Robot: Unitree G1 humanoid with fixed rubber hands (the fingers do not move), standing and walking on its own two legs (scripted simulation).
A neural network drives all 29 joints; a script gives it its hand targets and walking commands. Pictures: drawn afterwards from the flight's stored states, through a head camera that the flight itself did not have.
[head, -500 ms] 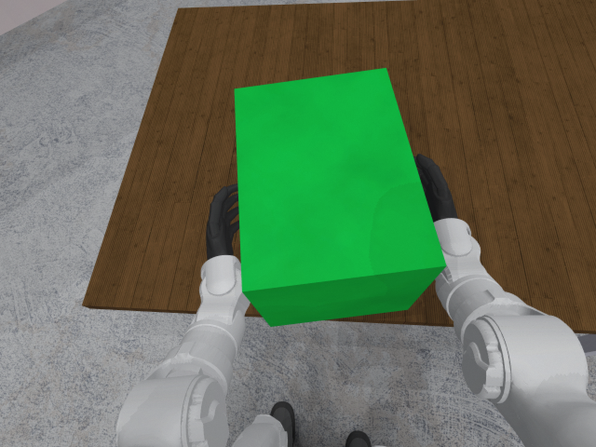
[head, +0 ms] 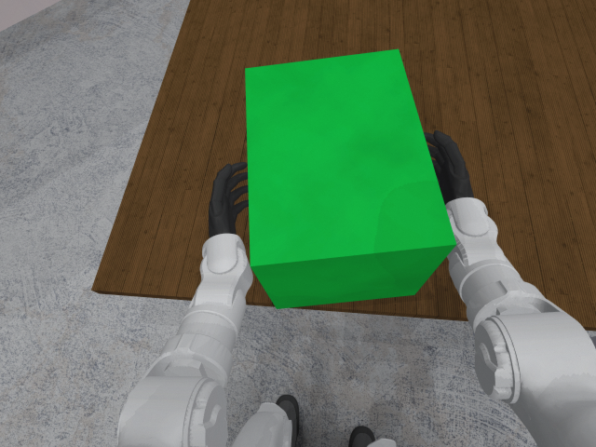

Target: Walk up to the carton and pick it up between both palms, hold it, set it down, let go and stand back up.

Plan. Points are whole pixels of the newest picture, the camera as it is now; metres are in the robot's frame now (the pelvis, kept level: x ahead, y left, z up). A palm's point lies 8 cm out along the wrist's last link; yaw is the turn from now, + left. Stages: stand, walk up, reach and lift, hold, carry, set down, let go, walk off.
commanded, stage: set down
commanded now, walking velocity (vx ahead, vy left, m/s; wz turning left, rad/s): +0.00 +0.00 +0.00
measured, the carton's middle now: (333, 187) +0.48 +0.05 -0.02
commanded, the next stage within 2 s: none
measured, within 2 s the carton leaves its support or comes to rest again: neither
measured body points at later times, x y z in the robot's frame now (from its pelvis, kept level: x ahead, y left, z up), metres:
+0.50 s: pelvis -0.03 -0.01 +0.03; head +0.04 +0.00 +0.48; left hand +0.34 +0.21 +0.07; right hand +0.43 -0.22 +0.09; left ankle +0.05 +0.12 -0.70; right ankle +0.00 -0.09 -0.70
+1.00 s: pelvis -0.02 -0.02 +0.03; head +0.05 +0.00 +0.47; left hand +0.29 +0.20 +0.02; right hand +0.37 -0.20 +0.03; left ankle +0.04 +0.12 -0.70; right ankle +0.00 -0.09 -0.70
